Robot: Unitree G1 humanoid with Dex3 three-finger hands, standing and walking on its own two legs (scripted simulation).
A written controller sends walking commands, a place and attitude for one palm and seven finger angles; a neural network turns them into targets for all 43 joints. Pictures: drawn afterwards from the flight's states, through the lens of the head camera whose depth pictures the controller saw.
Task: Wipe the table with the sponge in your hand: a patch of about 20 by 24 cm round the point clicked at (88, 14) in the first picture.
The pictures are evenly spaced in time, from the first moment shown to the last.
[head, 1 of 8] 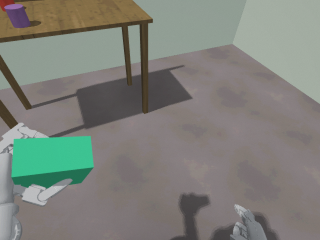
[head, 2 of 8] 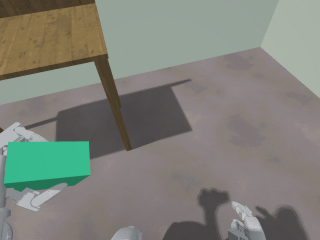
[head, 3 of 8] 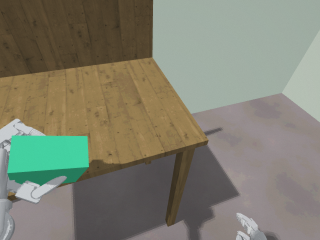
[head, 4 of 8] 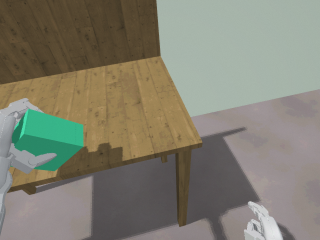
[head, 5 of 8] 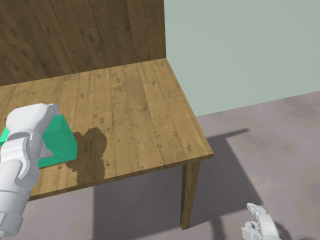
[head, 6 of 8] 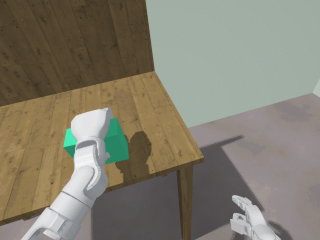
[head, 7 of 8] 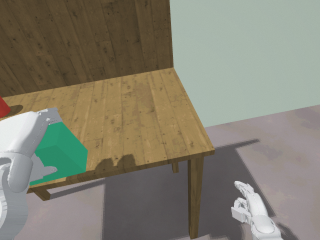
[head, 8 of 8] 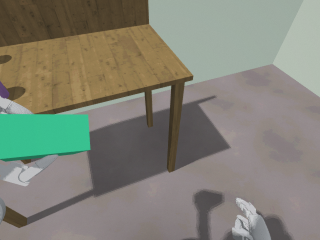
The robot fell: no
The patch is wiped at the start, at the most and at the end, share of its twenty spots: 0.00 1.00 1.00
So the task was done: yes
